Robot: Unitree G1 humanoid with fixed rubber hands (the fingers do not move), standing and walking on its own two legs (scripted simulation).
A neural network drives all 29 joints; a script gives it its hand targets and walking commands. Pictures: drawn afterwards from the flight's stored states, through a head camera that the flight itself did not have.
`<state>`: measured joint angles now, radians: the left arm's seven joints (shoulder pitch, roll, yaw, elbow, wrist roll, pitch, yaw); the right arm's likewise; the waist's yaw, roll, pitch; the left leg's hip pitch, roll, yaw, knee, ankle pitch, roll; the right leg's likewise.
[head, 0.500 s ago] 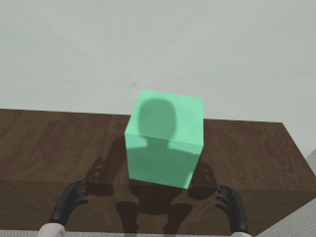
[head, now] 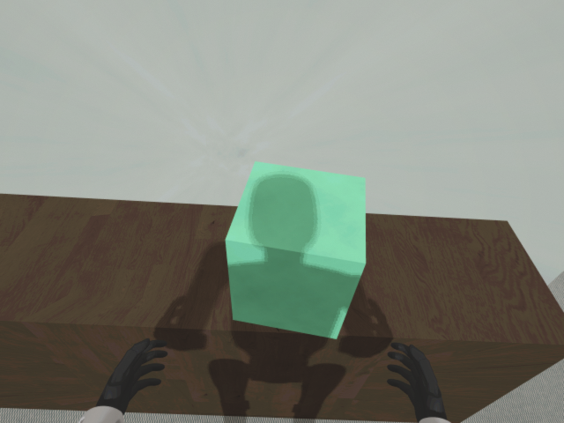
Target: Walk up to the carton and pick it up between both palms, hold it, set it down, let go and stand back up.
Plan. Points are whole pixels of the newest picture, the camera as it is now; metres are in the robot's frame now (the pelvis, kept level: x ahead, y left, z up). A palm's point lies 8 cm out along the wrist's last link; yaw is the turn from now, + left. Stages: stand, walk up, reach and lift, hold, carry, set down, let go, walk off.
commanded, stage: set down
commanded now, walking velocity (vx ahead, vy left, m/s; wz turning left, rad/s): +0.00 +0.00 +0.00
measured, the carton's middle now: (296, 251) +0.44 -0.02 -0.04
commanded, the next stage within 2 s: let go in 1.16 s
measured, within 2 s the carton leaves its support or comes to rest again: neither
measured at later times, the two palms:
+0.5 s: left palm (116, 413) +0.15 +0.24 -0.07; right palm (433, 415) +0.17 -0.21 -0.06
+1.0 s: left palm (128, 412) +0.16 +0.22 -0.07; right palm (441, 421) +0.16 -0.23 -0.07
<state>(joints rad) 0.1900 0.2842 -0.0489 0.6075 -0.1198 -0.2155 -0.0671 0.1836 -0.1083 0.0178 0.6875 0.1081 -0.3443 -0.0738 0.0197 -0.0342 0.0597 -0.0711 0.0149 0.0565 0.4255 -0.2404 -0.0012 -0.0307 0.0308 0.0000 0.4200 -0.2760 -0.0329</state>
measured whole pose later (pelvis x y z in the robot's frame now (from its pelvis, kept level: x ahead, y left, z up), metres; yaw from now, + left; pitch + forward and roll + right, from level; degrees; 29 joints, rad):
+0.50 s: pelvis +0.01 -0.01 +0.00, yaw +1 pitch -6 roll +0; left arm 0.22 0.27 -0.01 0.59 -0.07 -0.10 -0.07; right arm 0.20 -0.13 0.01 0.72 0.06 -0.29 -0.06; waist 0.03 -0.03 0.06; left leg -0.07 0.02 0.05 0.40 -0.23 -0.01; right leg -0.03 0.04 -0.01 0.39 -0.27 -0.04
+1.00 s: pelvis -0.01 -0.01 +0.00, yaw +1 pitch -6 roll +1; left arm 0.14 0.23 -0.01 0.61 -0.02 0.07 -0.01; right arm 0.14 -0.15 -0.03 0.74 -0.02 -0.17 0.00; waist 0.01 -0.02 0.06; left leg -0.09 0.02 0.04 0.39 -0.21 -0.02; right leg -0.06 0.04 -0.01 0.41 -0.26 -0.05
